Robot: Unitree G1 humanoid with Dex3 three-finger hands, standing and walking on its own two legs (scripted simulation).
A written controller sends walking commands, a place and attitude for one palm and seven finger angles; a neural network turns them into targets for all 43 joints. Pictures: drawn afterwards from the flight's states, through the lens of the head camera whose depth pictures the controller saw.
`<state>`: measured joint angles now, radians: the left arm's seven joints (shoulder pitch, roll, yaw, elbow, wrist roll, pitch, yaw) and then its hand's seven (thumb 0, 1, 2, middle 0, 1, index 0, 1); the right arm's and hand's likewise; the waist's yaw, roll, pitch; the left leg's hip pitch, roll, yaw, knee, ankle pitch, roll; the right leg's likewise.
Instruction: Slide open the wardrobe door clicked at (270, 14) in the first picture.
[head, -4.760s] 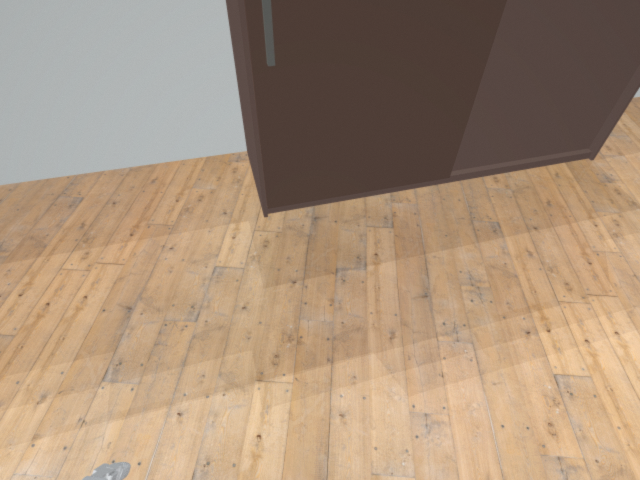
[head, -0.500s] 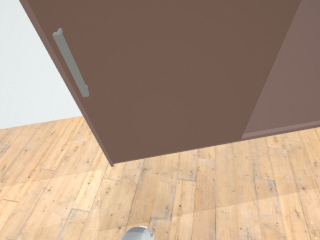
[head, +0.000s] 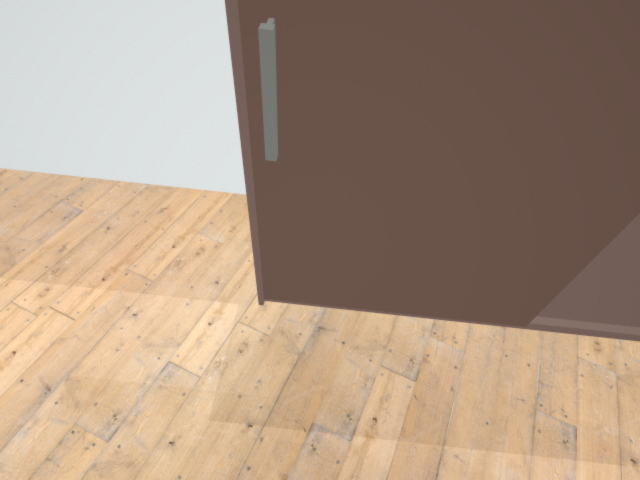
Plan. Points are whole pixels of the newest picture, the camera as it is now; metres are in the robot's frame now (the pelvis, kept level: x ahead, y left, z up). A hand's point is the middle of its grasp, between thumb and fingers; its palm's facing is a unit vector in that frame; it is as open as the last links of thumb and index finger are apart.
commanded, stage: take the last steps up to it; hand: left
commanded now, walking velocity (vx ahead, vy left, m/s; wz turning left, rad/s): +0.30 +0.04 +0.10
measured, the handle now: (271, 95) +0.74 +0.18 +0.08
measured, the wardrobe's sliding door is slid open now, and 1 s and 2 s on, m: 0.00 0.00 0.00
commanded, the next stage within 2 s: come to a stop and stand still in 0.80 s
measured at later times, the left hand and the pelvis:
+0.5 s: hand out of the picture +0.09 +0.15 -0.15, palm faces +0.12 -0.97 -0.21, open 7.3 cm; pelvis +0.11 -0.02 +0.01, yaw +4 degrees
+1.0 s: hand (176, 382) +0.27 +0.26 -0.17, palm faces +0.12 -0.97 -0.20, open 7.4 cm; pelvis +0.25 +0.07 +0.00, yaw +3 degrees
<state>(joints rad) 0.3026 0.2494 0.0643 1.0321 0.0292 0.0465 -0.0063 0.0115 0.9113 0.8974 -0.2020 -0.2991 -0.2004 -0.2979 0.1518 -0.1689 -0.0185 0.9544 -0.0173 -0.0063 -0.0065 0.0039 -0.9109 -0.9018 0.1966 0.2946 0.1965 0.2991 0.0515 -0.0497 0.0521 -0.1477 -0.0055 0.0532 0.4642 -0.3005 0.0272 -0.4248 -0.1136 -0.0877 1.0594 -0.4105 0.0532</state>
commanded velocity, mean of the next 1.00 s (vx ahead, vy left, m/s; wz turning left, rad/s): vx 0.19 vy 0.01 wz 0.02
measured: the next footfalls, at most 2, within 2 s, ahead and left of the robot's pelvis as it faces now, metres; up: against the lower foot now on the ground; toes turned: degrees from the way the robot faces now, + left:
right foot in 0.24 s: +0.13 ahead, -0.12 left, +0.00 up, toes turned -6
left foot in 0.74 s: +0.30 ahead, +0.16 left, +0.00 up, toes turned +13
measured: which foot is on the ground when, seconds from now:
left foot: down 0.00-0.26, up 0.28-0.72, down 0.74-1.00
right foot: up 0.00-0.22, down 0.24-0.74, up 0.76-1.00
